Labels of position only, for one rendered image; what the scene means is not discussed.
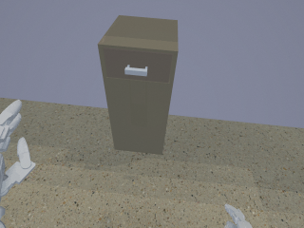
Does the right robot hand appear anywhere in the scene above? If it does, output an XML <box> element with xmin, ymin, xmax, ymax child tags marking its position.
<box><xmin>224</xmin><ymin>203</ymin><xmax>253</xmax><ymax>228</ymax></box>

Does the left robot hand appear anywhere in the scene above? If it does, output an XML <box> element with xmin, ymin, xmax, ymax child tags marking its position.
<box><xmin>0</xmin><ymin>100</ymin><xmax>36</xmax><ymax>202</ymax></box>

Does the cabinet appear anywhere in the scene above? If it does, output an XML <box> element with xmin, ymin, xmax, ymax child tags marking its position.
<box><xmin>98</xmin><ymin>15</ymin><xmax>179</xmax><ymax>155</ymax></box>

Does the drawer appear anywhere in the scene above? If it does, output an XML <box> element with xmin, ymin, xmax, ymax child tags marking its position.
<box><xmin>104</xmin><ymin>47</ymin><xmax>173</xmax><ymax>83</ymax></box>

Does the handle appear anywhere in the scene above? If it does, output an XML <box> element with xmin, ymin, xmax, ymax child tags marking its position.
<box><xmin>124</xmin><ymin>65</ymin><xmax>148</xmax><ymax>77</ymax></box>

